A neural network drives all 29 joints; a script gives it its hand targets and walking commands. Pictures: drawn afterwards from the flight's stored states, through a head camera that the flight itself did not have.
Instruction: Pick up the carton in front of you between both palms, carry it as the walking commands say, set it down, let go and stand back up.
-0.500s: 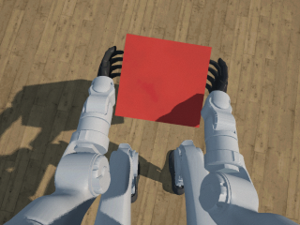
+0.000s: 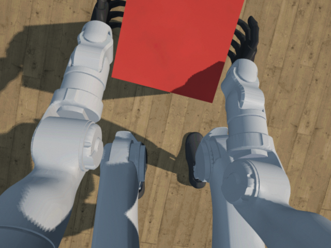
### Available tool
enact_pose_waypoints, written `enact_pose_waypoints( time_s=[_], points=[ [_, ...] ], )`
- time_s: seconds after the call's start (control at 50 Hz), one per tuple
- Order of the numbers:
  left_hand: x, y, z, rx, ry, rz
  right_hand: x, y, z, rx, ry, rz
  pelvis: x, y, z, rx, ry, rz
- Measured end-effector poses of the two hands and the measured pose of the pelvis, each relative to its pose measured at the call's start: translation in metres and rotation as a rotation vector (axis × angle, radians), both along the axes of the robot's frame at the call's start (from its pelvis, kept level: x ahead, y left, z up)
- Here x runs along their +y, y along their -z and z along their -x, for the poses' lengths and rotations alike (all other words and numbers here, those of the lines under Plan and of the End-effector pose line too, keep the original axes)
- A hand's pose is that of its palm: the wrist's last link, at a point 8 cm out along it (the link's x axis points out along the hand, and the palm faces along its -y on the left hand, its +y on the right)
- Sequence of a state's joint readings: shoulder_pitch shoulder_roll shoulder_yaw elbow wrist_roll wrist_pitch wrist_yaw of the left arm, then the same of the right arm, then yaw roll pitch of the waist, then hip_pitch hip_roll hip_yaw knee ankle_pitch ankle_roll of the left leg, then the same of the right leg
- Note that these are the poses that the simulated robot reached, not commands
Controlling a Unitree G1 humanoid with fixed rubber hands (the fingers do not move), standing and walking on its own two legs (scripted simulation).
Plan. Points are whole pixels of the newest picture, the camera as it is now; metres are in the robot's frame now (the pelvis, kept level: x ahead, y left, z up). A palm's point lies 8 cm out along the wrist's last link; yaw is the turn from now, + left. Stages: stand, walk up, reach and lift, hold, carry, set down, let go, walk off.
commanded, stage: set down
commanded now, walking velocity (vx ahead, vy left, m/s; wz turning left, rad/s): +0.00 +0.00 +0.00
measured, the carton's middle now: (170, 48) +0.52 +0.00 -0.23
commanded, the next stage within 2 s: none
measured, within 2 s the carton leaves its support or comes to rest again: rests again in 0.84 s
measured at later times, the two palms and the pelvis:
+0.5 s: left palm (110, 26) +0.55 +0.14 -0.20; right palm (240, 50) +0.50 -0.15 -0.17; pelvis +0.00 +0.01 -0.04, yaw -2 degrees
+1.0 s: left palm (116, 25) +0.56 +0.13 -0.21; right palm (245, 47) +0.51 -0.17 -0.19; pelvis +0.01 +0.00 -0.05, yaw -2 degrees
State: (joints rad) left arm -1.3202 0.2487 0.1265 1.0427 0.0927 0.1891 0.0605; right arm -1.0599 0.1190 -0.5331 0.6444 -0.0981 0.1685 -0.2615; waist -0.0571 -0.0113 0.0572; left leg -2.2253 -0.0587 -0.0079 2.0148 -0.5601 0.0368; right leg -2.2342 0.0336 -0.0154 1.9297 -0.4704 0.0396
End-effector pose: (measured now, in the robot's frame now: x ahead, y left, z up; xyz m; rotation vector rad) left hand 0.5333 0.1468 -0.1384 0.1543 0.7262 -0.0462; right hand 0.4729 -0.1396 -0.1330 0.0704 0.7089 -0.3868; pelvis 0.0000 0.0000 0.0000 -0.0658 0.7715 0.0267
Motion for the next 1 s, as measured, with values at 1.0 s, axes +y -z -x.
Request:
enact_pose_waypoints(
  time_s=[1.0],
  points=[
    [-0.016, 0.073, -0.025, 0.014, 0.082, 0.100, -0.033, 0.057, -0.040, 0.050, -0.084, 0.003, 0.001, 0.051, -0.007, -0.051, 0.022, 0.021]
  ],
)
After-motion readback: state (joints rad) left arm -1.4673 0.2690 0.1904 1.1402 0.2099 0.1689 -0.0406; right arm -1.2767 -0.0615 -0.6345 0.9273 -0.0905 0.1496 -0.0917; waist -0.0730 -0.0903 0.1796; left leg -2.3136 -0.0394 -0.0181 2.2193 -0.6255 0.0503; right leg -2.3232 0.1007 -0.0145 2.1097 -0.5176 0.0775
